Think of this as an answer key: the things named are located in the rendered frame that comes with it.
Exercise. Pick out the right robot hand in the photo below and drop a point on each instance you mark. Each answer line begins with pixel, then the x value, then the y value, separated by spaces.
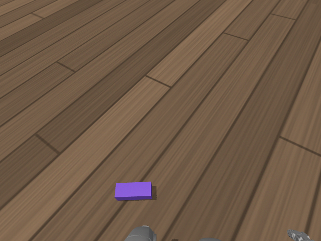
pixel 298 236

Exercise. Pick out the carton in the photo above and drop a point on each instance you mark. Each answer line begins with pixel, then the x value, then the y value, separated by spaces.
pixel 133 191

